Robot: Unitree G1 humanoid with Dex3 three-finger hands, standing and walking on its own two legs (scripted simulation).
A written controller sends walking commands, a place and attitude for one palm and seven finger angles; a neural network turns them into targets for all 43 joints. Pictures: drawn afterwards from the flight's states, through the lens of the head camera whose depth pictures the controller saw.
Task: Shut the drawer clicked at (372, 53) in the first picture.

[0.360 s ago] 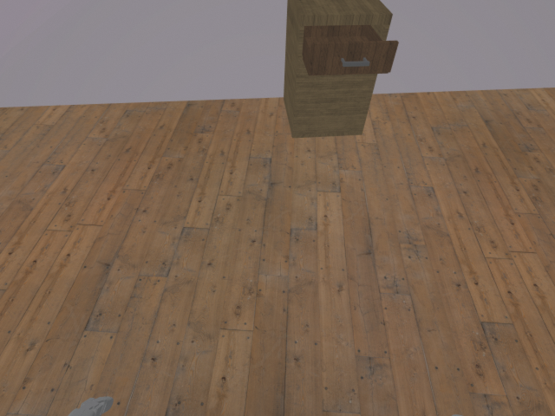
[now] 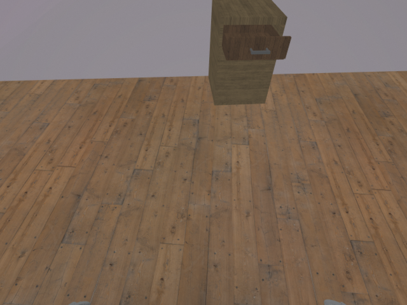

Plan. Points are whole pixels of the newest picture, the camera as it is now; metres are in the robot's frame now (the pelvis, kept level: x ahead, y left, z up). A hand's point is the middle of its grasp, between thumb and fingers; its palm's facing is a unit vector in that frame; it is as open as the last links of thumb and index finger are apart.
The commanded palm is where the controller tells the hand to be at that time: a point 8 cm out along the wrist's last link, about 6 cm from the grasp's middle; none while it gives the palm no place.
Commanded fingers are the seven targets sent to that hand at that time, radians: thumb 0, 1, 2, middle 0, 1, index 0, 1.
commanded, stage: stand and wait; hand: left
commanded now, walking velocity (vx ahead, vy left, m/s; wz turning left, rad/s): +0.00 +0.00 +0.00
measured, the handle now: (259, 50) +1.56 -0.25 -0.20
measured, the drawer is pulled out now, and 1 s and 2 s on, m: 0.19 0.19 0.19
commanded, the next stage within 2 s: look at it before walking up in 0.56 s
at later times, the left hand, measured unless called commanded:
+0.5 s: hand out of the picture +0.05 +0.24 -0.15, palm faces -0.03 -0.94 -0.33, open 7.4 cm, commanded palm none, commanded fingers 0.00 0.90 0.90 -0.20 -0.30 -0.20 -0.30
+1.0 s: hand out of the picture +0.04 +0.23 -0.15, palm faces -0.03 -0.95 -0.32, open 7.4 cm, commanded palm none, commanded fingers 0.00 0.90 0.90 -0.20 -0.30 -0.20 -0.30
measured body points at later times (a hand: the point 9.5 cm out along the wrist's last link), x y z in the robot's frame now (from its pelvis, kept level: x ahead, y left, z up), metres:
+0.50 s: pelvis -0.02 -0.01 +0.00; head -0.02 -0.01 +0.45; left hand +0.05 +0.28 -0.13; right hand +0.05 -0.30 -0.13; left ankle -0.02 +0.11 -0.74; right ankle -0.02 -0.13 -0.74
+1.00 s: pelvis -0.02 -0.01 +0.01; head -0.02 -0.01 +0.46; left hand +0.05 +0.28 -0.13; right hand +0.05 -0.31 -0.13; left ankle -0.02 +0.11 -0.74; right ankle -0.02 -0.13 -0.74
